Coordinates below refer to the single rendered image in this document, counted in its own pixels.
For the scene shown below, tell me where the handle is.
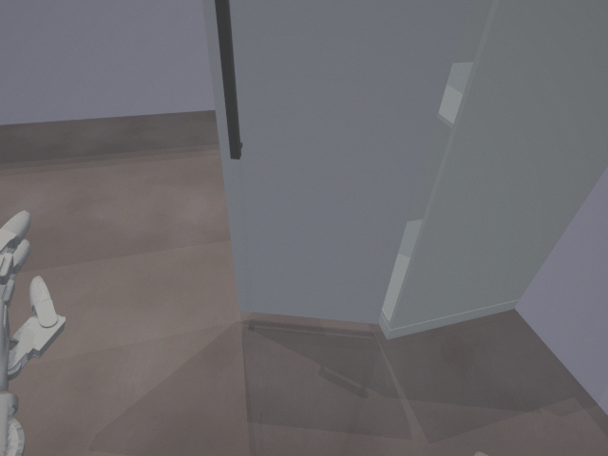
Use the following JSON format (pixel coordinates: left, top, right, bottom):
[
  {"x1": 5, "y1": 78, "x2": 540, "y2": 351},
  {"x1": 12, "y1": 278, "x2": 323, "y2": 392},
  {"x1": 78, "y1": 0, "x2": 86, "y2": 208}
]
[{"x1": 215, "y1": 0, "x2": 242, "y2": 160}]

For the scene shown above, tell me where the robot left forearm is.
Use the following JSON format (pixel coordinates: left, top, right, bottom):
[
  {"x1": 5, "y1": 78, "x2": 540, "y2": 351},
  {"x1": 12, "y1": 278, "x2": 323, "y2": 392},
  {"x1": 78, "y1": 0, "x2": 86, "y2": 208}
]
[{"x1": 0, "y1": 390, "x2": 25, "y2": 456}]

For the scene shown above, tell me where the fridge door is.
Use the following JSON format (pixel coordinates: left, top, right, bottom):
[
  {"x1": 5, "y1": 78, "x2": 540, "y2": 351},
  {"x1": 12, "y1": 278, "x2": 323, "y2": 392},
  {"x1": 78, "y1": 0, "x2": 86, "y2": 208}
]
[{"x1": 202, "y1": 0, "x2": 471, "y2": 324}]

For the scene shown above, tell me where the robot left hand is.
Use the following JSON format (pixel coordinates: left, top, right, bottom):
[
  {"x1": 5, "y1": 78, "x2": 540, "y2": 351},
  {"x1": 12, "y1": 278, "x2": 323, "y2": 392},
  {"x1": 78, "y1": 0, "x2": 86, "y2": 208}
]
[{"x1": 0, "y1": 211, "x2": 66, "y2": 391}]

